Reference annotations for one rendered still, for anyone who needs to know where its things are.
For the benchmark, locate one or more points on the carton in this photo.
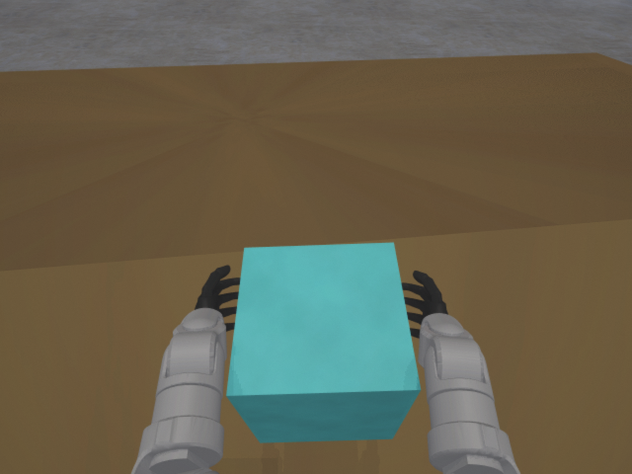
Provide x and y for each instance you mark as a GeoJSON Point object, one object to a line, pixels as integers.
{"type": "Point", "coordinates": [322, 348]}

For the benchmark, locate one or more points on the robot right forearm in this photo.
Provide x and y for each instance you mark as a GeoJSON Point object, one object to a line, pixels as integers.
{"type": "Point", "coordinates": [465, 436]}

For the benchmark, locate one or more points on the robot left hand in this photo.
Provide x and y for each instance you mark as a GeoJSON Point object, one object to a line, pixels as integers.
{"type": "Point", "coordinates": [209, 297]}

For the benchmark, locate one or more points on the robot left forearm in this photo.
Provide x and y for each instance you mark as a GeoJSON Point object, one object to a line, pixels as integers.
{"type": "Point", "coordinates": [185, 432]}

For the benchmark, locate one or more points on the robot right hand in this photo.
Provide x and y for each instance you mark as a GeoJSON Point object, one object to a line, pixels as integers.
{"type": "Point", "coordinates": [432, 299]}

